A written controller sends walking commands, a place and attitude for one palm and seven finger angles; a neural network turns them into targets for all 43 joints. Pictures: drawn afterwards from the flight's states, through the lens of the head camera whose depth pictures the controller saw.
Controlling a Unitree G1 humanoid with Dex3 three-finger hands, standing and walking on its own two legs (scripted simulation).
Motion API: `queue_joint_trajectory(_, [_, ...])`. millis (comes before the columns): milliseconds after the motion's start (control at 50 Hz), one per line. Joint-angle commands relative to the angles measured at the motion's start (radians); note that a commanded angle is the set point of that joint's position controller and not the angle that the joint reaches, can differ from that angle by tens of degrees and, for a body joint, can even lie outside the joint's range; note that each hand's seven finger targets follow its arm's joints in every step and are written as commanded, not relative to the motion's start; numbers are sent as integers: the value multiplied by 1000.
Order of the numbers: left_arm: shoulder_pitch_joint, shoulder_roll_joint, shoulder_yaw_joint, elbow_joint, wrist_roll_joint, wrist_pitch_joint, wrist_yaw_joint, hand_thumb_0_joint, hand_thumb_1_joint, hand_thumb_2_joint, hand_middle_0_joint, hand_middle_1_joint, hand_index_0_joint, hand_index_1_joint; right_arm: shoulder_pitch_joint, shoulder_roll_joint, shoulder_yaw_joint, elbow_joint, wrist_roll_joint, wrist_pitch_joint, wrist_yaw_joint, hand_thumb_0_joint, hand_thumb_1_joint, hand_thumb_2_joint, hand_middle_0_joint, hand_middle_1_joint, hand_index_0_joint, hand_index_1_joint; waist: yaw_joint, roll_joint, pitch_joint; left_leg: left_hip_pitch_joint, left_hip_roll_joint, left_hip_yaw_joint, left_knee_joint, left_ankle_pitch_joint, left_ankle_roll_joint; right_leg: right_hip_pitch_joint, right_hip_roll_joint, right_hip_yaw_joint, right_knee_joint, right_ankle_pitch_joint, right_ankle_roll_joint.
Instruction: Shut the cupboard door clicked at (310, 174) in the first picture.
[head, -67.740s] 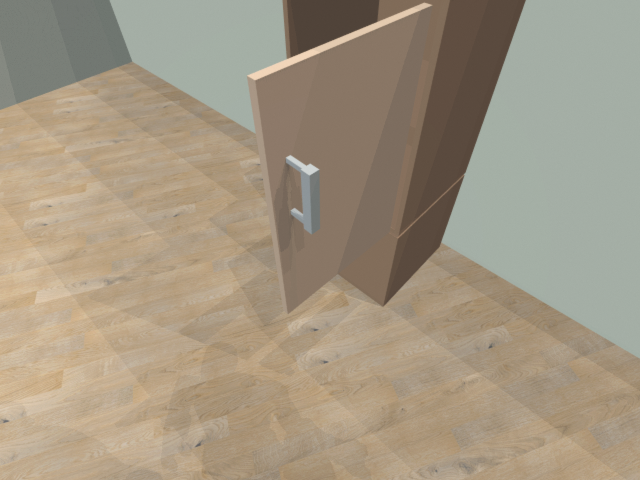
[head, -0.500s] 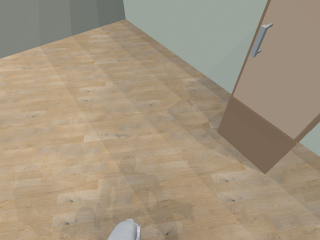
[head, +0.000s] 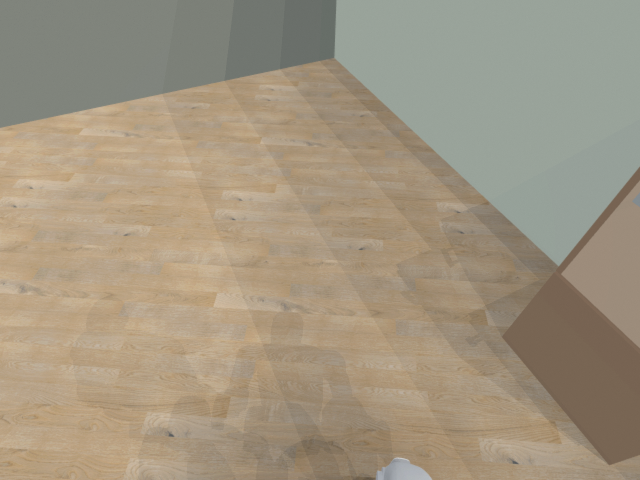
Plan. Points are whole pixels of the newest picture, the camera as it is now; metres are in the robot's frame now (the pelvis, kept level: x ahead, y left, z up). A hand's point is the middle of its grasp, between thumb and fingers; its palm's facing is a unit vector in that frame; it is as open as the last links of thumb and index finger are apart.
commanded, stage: turn to face it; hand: left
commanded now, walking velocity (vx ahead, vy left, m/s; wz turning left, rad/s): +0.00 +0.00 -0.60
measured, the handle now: out of the picture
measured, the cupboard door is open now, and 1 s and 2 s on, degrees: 0 0 0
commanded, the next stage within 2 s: take the last steps up to it in 1.82 s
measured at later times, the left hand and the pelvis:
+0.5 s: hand (212, 449) +0.19 +0.18 -0.18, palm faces -0.11 -0.98 -0.19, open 7.3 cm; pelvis +0.13 +0.00 -0.01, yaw -13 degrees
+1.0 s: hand (262, 346) +0.35 +0.12 -0.16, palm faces -0.47 -0.83 -0.29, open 7.4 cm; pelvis +0.16 -0.02 -0.01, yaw -31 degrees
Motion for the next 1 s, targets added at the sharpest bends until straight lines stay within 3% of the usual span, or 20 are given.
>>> queue_joint_trajectory(0, [27,47,1,-40,0,-26,7,0,900,900,-200,-300,-200,-300,27,-129,-25,-14,4,-14,-14,0,-900,-900,200,300,200,300,13,88,44,-85,268,-190,-163,-67,124,162,45,-25,-154,21,-15])
queue_joint_trajectory(40, [114,62,3,1,-3,-33,15,0,900,900,-200,-300,-200,-300,40,-114,-19,6,8,-9,-16,0,-900,-900,200,300,200,300,46,42,19,-86,220,-115,-29,28,73,304,77,-21,-277,73,-35])
queue_joint_trajectory(60, [184,96,10,26,-2,-43,21,0,900,900,-200,-300,-200,-300,57,-87,-12,10,14,-12,-15,0,-900,-900,200,300,200,300,70,-31,-14,-132,164,-56,115,29,31,427,23,77,-346,124,-62])
queue_joint_trajectory(100, [297,190,22,63,-10,-53,34,0,900,900,-200,-300,-200,-300,83,-43,-3,-18,20,-8,-11,0,-900,-900,200,300,200,300,82,-255,-81,-347,13,38,536,-410,-49,587,-281,503,-506,362,-266])
queue_joint_trajectory(120, [250,174,20,64,-14,-60,43,0,900,900,-200,-300,-200,-300,71,-68,-6,-11,16,-1,-18,0,-900,-900,200,300,200,300,64,-297,-114,-372,51,-54,631,-375,-57,572,-260,533,-505,462,-292])
queue_joint_trajectory(200, [109,107,27,27,-11,-42,59,0,900,900,-200,-300,-200,-300,12,-30,-1,-10,20,24,-21,0,-900,-900,200,300,200,300,12,-50,-100,-321,101,-58,621,-211,-95,437,-155,283,-460,621,-263])
queue_joint_trajectory(400, [14,155,56,-20,-11,4,44,0,900,900,-200,-300,-200,-300,-9,-54,-13,-81,26,31,-29,0,-900,-900,200,300,200,300,-20,-121,-79,-66,58,-38,148,-23,-110,228,-48,343,-413,219,-175])
queue_joint_trajectory(420, [0,136,52,-30,-16,9,42,0,900,900,-200,-300,-200,-300,20,-79,-17,-76,25,22,-33,0,-900,-900,200,300,200,300,-36,-93,-78,56,87,-49,32,30,-104,136,-10,325,-371,138,-138])
queue_joint_trajectory(440, [17,92,42,-43,-21,16,37,0,900,900,-200,-300,-200,-300,33,-146,-27,-80,18,15,-37,0,-900,-900,200,300,200,300,-32,89,-85,128,232,-201,-65,43,-59,25,100,247,-263,-59,-88])
queue_joint_trajectory(460, [22,53,36,-67,-25,17,28,0,900,900,-200,-300,-200,-300,56,-232,-42,-97,2,14,-43,0,-900,-900,200,300,200,300,-46,305,-76,130,461,-415,-150,75,55,-62,194,102,-41,-335,-37])
queue_joint_trajectory(480, [5,82,40,-85,-16,15,22,0,900,900,-200,-300,-200,-300,50,-247,-43,-114,-3,21,-42,0,-900,-900,200,300,200,300,-51,238,-61,24,536,-459,-178,16,133,-35,156,84,152,-403,-28])
queue_joint_trajectory(540, [3,97,53,-67,-8,35,0,0,900,900,-200,-300,-200,-300,-88,-195,-25,-149,-3,16,-45,0,-900,-900,200,300,200,300,19,193,-20,-33,415,-233,-136,213,95,-42,93,70,340,-275,-4])
queue_joint_trajectory(580, [1,79,44,-73,-11,44,-6,0,900,900,-200,-300,-200,-300,-87,-187,-24,-149,-6,18,-45,0,-900,-900,200,300,200,300,17,188,-50,25,366,-107,-90,351,74,-10,90,35,254,-244,9])
queue_joint_trajectory(700, [-51,82,29,-114,-10,40,-9,0,900,900,-200,-300,-200,-300,-43,-229,-48,-131,-2,30,-32,0,-900,-900,200,300,200,300,-18,233,-66,55,392,-15,-5,437,62,135,112,-44,-29,-203,-10])
queue_joint_trajectory(760, [31,124,38,-99,-8,29,-6,0,900,900,-200,-300,-200,-300,-80,-242,-55,-145,7,37,-23,0,-900,-900,200,300,200,300,36,180,-86,-37,359,49,149,345,-13,341,115,-51,-288,13,-37])
queue_joint_trajectory(780, [91,200,50,-84,-1,18,1,0,900,900,-200,-300,-200,-300,-83,-209,-50,-162,17,39,-17,0,-900,-900,200,300,200,300,64,5,-119,-167,280,109,318,156,-74,491,-6,99,-395,193,-82])
queue_joint_trajectory(800, [138,306,69,-73,4,7,16,0,900,900,-200,-300,-200,-300,-137,-131,-28,-215,21,40,-12,0,-900,-900,200,300,200,300,97,-289,-98,-431,112,127,563,-382,-129,576,-250,443,-441,545,-204])
queue_joint_trajectory(820, [169,330,65,-69,-12,12,26,0,900,900,-200,-300,-200,-300,-151,-156,-20,-228,21,55,-22,0,-900,-900,200,300,200,300,110,-219,-110,-444,120,-29,704,-408,-123,511,-301,470,-436,557,-281])
queue_joint_trajectory(900, [-1,227,48,-116,-8,13,47,0,900,900,-200,-300,-200,-300,-136,-157,-19,-198,21,49,-24,0,-900,-900,200,300,200,300,27,-164,-134,-433,142,-82,698,-223,-143,489,-145,302,-362,579,-245])
queue_joint_trajectory(980, [-33,253,53,-123,-3,19,38,0,900,900,-200,-300,-200,-300,-108,-131,-15,-190,23,55,-16,0,-900,-900,200,300,200,300,16,-124,-93,-282,97,-26,447,-170,-144,354,-104,305,-376,441,-224])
